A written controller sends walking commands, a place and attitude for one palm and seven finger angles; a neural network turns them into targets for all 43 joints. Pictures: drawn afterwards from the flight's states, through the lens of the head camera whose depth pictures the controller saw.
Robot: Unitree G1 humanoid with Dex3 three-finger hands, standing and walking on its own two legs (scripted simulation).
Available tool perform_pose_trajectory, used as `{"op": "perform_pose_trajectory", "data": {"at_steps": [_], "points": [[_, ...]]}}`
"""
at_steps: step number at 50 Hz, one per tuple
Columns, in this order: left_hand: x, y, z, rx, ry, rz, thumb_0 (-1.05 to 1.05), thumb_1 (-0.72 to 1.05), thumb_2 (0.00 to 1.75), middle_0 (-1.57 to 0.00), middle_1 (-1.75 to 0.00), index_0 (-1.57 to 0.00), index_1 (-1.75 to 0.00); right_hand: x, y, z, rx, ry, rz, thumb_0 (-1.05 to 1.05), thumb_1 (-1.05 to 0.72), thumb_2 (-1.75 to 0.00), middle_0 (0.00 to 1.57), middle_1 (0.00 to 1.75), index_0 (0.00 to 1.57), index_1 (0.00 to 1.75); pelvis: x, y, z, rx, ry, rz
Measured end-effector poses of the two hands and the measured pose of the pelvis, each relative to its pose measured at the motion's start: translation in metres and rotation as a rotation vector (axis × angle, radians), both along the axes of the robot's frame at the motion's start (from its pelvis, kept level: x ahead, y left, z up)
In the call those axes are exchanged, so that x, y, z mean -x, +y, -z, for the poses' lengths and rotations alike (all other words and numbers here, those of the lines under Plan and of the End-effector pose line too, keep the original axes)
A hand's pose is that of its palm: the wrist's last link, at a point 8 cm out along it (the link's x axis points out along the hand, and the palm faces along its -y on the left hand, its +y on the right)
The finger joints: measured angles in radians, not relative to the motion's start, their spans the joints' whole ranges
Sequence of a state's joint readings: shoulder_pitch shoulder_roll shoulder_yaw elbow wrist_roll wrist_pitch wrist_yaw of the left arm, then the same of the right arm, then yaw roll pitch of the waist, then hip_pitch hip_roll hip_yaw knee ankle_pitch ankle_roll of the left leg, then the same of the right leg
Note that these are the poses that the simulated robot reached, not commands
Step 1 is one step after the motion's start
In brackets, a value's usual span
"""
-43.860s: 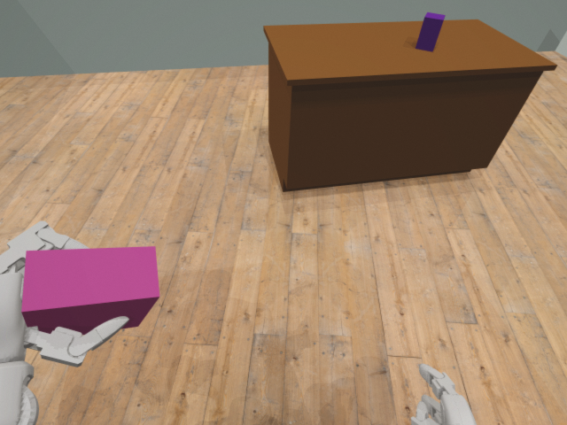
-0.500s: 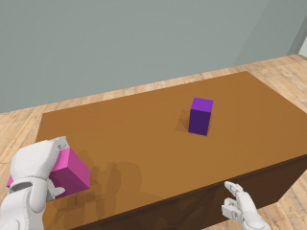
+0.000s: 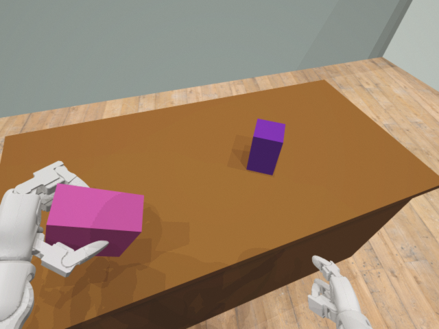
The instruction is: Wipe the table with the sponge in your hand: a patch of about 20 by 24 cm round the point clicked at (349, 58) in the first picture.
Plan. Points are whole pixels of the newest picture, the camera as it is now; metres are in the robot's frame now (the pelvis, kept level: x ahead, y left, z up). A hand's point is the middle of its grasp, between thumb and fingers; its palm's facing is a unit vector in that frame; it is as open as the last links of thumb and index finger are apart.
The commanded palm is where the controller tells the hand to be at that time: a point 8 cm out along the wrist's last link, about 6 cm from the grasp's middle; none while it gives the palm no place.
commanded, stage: step back with the hand held close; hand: left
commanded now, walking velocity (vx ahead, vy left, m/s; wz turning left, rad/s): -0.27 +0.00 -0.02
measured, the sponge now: (105, 226) +0.23 +0.20 +0.11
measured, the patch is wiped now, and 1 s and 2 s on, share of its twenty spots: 1.00 1.00 1.00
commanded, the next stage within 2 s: stop stepping back and stand still in 1.30 s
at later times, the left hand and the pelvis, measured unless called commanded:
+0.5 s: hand (14, 256) +0.16 +0.27 +0.15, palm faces +0.35 -0.86 -0.37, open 9.7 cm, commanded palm +0.11 +0.31 +0.18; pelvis -0.05 +0.03 -0.02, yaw +1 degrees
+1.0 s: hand out of the picture +0.10 +0.27 +0.16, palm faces +0.34 -0.86 -0.38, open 9.7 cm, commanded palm +0.05 +0.32 +0.18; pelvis -0.10 +0.03 -0.03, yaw +3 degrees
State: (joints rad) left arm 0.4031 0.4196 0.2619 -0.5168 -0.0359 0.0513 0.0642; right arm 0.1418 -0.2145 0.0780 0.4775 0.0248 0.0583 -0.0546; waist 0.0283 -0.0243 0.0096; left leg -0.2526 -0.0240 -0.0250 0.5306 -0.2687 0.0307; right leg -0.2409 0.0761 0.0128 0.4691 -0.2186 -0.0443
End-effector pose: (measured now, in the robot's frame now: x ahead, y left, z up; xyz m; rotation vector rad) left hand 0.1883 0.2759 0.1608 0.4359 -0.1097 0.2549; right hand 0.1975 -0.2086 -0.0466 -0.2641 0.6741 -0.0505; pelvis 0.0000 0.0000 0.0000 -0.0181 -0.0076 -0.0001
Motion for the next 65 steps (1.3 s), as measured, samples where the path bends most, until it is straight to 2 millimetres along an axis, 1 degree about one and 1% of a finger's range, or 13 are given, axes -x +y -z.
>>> {"op": "perform_pose_trajectory", "data": {"at_steps": [5, 9, 13, 20, 25, 30, 36, 43, 49, 54, 58, 61, 65], "points": [[0.013, 0.0, -0.014, 0.0, -0.103, 0.062, -0.01, -0.5, 1.09, -0.78, -1.38, -0.79, -1.4, 0.037, -0.02, 0.013, 0.059, 0.073, 0.101, 0.01, -0.9, -0.9, 0.2, 0.3, 0.2, 0.3, 0.002, 0.011, 0.006, -0.002, 0.026, 0.004], [0.024, 0.017, -0.023, -0.056, -0.14, 0.032, -0.01, -0.5, 1.09, -0.78, -1.38, -0.79, -1.39, 0.063, -0.026, 0.024, 0.07, 0.118, 0.153, 0.01, -0.9, -0.9, 0.2, 0.3, 0.2, 0.3, 0.006, 0.018, 0.008, -0.002, 0.032, 0.003], [0.033, 0.035, -0.018, -0.042, -0.151, -0.033, -0.01, -0.5, 1.09, -0.78, -1.38, -0.79, -1.4, 0.079, -0.022, 0.029, 0.063, 0.121, 0.168, 0.01, -0.9, -0.9, 0.2, 0.3, 0.2, 0.3, 0.014, 0.022, 0.01, 0.005, 0.03, 0.001], [0.049, 0.036, 0.002, 0.032, -0.162, -0.037, -0.01, -0.5, 1.09, -0.78, -1.39, -0.79, -1.4, 0.086, -0.005, 0.023, 0.07, 0.069, 0.126, 0.01, -0.9, -0.9, 0.2, 0.3, 0.2, 0.3, 0.035, 0.029, 0.014, 0.023, 0.033, -0.01], [0.065, 0.038, -0.006, -0.041, -0.206, -0.008, -0.01, -0.5, 1.09, -0.78, -1.38, -0.79, -1.4, 0.082, 0.006, 0.017, 0.08, 0.017, 0.085, 0.01, -0.9, -0.9, 0.2, 0.3, 0.2, 0.3, 0.048, 0.032, 0.018, 0.026, 0.03, -0.015], [0.079, 0.047, -0.019, -0.097, -0.257, -0.055, -0.01, -0.5, 1.09, -0.78, -1.38, -0.8, -1.39, 0.077, 0.012, 0.019, 0.067, -0.003, 0.052, 0.01, -0.9, -0.9, 0.2, 0.3, 0.2, 0.3, 0.052, 0.031, 0.019, 0.027, 0.036, -0.013], [0.083, 0.037, -0.011, -0.01, -0.248, -0.069, -0.01, -0.5, 1.09, -0.78, -1.38, -0.79, -1.4, 0.082, 0.013, 0.02, 0.046, 0.007, 0.039, 0.01, -0.9, -0.9, 0.2, 0.3, 0.2, 0.3, 0.064, 0.024, 0.015, 0.031, 0.028, -0.01], [0.092, 0.016, -0.004, 0.008, -0.235, 0.026, -0.01, -0.5, 1.09, -0.78, -1.38, -0.79, -1.4, 0.101, -0.001, 0.017, 0.075, 0.018, 0.081, 0.01, -0.9, -0.9, 0.21, 0.3, 0.2, 0.3, 0.082, 0.02, 0.018, 0.037, 0.039, -0.022], [0.119, 0.033, -0.01, -0.056, -0.28, 0.05, -0.01, -0.51, 1.09, -0.78, -1.38, -0.8, -1.39, 0.132, -0.009, 0.017, 0.138, 0.07, 0.122, 0.01, -0.9, -0.9, 0.2, 0.3, 0.2, 0.3, 0.099, 0.031, 0.024, 0.055, 0.039, -0.047], [0.141, 0.062, -0.009, -0.12, -0.268, -0.031, -0.01, -0.51, 1.09, -0.78, -1.38, -0.8, -1.39, 0.153, 0.002, 0.019, 0.142, 0.058, 0.119, 0.01, -0.9, -0.9, 0.2, 0.3, 0.2, 0.3, 0.115, 0.041, 0.024, 0.081, 0.026, -0.034], [0.155, 0.074, -0.016, -0.062, -0.296, -0.103, -0.01, -0.51, 1.09, -0.78, -1.38, -0.8, -1.39, 0.168, 0.021, 0.018, 0.101, 0.061, 0.086, 0.01, -0.9, -0.9, 0.2, 0.3, 0.2, 0.3, 0.128, 0.044, 0.015, 0.098, 0.041, -0.02], [0.163, 0.069, -0.019, 0.009, -0.331, -0.102, -0.01, -0.51, 1.09, -0.78, -1.38, -0.8, -1.4, 0.178, 0.035, 0.016, 0.069, 0.045, 0.06, 0.01, -0.9, -0.9, 0.2, 0.3, 0.2, 0.3, 0.142, 0.044, 0.011, 0.094, 0.055, 0.002], [0.171, 0.049, -0.016, 0.049, -0.334, -0.024, -0.01, -0.5, 1.09, -0.78, -1.39, -0.79, -1.4, 0.193, 0.047, 0.018, 0.021, 0.0, 0.034, 0.01, -0.9, -0.9, 0.2, 0.3, 0.2, 0.3, 0.169, 0.041, 0.013, 0.08, 0.063, 0.022]]}}
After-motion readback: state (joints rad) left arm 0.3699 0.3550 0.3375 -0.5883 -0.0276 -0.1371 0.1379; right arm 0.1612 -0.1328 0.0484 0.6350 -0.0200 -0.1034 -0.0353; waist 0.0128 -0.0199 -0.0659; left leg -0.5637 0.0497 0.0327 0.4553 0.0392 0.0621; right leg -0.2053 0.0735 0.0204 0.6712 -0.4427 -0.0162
